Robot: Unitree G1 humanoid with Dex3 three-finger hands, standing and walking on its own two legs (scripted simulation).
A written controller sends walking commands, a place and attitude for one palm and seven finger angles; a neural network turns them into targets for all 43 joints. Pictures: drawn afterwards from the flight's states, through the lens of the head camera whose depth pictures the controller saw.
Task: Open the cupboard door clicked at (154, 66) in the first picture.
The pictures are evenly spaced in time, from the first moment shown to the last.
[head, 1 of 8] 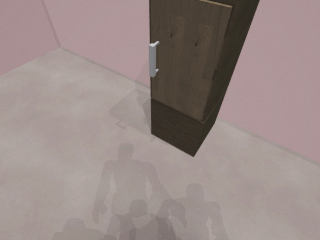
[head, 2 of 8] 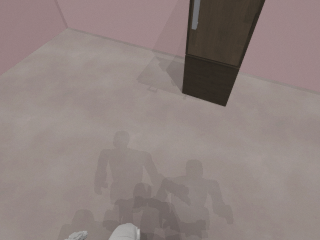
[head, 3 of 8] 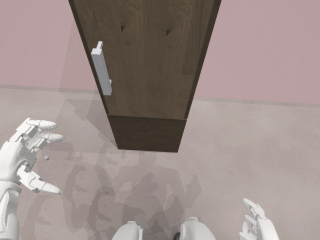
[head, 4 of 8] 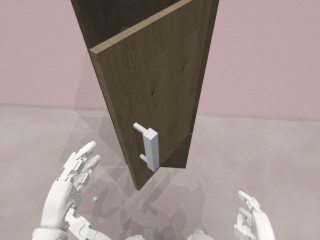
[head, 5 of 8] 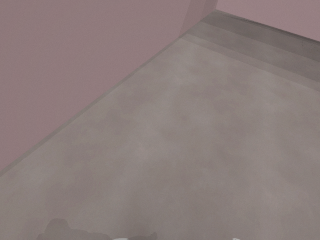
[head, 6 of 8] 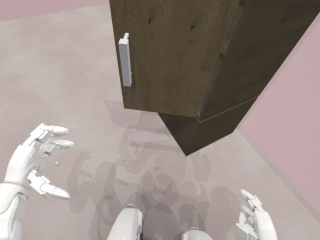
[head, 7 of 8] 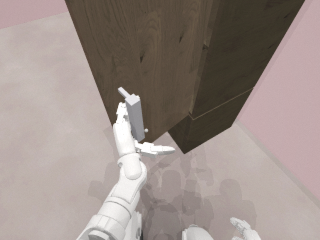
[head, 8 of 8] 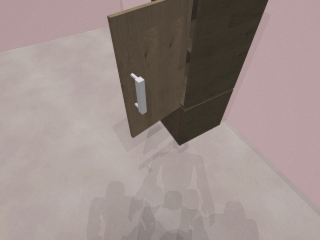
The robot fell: no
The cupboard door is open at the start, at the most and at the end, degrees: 0 100 100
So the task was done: yes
